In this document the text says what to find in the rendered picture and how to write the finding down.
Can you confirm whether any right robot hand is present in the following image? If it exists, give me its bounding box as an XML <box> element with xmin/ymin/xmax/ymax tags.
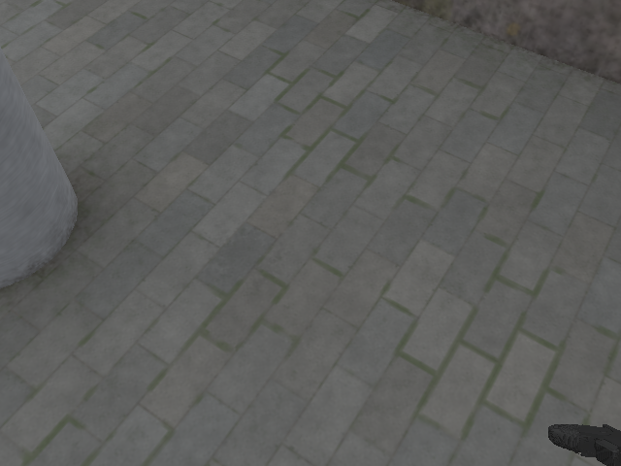
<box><xmin>548</xmin><ymin>424</ymin><xmax>621</xmax><ymax>466</ymax></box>

